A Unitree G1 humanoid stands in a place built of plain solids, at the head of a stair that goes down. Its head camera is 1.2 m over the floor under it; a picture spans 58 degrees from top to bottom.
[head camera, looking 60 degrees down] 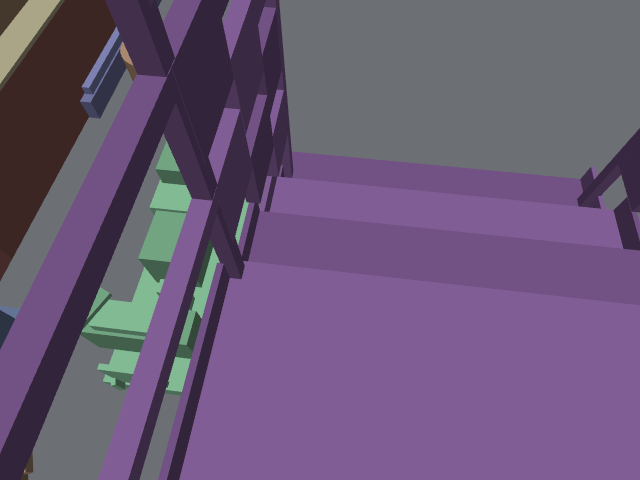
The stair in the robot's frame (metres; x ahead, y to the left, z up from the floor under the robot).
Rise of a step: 0.17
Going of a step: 0.30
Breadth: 1.50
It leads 7 degrees to the right of straight ahead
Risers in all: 4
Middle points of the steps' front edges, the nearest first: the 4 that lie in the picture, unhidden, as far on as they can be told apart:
0.53 -0.46 0.00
0.83 -0.49 -0.17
1.13 -0.53 -0.34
1.43 -0.57 -0.51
